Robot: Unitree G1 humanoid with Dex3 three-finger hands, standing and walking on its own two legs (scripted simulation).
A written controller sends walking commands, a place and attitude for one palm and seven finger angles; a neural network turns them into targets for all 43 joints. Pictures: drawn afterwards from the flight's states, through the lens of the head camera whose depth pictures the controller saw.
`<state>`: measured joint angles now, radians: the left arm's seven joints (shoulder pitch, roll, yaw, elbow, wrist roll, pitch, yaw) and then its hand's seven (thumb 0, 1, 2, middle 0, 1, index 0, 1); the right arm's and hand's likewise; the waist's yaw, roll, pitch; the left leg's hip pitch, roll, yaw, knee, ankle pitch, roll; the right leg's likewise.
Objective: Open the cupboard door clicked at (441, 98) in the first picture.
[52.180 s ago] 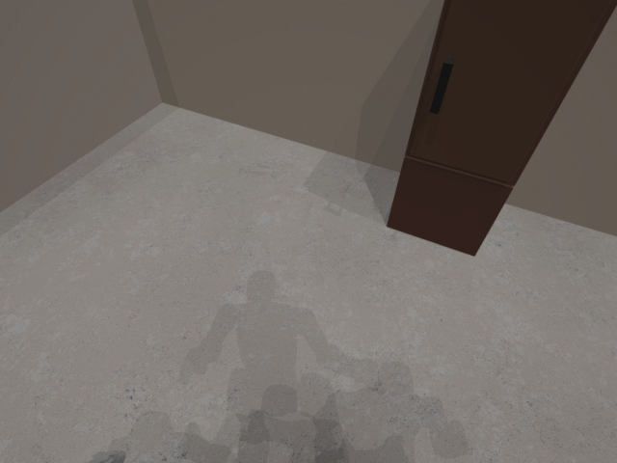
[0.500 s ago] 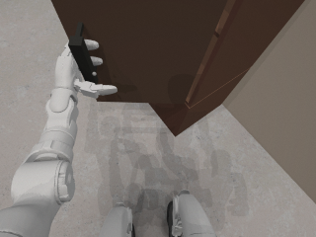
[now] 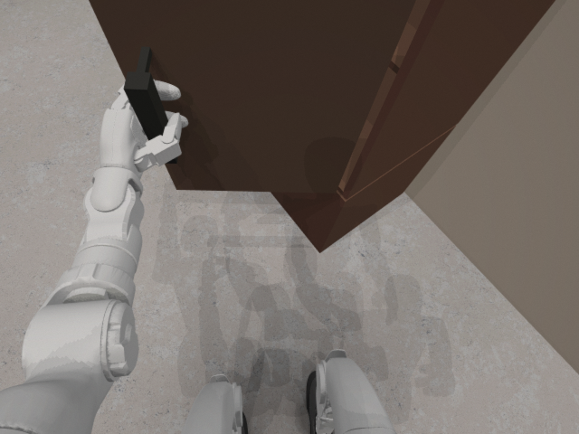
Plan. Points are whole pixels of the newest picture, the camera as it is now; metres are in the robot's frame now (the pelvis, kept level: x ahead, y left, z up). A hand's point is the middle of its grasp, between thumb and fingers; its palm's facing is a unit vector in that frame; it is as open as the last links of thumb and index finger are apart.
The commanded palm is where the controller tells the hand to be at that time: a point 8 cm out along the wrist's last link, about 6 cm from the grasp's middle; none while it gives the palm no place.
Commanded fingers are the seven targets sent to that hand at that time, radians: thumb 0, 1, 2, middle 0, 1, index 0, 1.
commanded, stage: pull the door open along its arc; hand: left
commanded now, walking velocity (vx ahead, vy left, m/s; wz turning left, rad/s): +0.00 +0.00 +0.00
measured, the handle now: (158, 110) +0.54 +0.15 +0.04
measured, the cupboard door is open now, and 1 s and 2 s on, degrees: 54 96 96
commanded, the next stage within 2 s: open thumb and fingers to let go in 1.12 s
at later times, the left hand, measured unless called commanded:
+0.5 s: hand (181, 194) +0.41 +0.11 +0.04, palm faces -0.05 -1.00 +0.03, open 6.3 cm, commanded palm +0.35 +0.17 +0.05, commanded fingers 0.00 0.90 0.90 -0.40 -1.35 -0.40 -1.35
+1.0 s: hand (260, 283) +0.29 +0.02 +0.05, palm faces +0.28 -0.96 -0.03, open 6.6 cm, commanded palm +0.21 +0.07 +0.05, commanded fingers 0.00 0.90 0.90 -0.40 -1.35 -0.40 -1.35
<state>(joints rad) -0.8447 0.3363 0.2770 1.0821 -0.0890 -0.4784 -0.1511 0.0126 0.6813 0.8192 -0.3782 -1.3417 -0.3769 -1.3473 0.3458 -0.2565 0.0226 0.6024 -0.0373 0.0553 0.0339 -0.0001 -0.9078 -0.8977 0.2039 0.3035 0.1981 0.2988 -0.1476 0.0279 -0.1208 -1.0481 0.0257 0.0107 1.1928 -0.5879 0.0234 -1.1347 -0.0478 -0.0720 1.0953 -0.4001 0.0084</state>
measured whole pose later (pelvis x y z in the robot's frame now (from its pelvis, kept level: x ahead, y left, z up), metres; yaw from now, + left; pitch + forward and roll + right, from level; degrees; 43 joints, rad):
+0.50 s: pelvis +0.02 +0.00 +0.02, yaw -1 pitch +23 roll -1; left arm -0.34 0.17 0.16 0.57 -0.16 -0.44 -0.11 0.02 0.65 0.69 -0.34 -1.35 -0.36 -1.35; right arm 0.34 -0.24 0.00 0.53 0.00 0.05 0.05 0.00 -0.91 -0.90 0.20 0.30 0.20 0.30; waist -0.08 0.02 -0.14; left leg -0.90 0.04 0.05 1.08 -0.58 0.02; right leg -1.02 -0.03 -0.04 1.02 -0.39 0.01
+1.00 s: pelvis +0.03 -0.05 +0.02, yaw +2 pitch +18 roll +1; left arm 0.25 -0.07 -0.27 0.10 0.11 -0.35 0.47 0.05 0.60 0.67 -0.31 -1.27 -0.37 -1.34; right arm 0.13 -0.13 0.02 0.51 -0.08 -0.03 0.05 0.00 -0.91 -0.90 0.20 0.30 0.20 0.30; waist -0.01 0.02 -0.17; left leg -0.77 0.04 -0.01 1.05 -0.59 -0.05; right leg -0.90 -0.03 -0.09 1.06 -0.47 -0.05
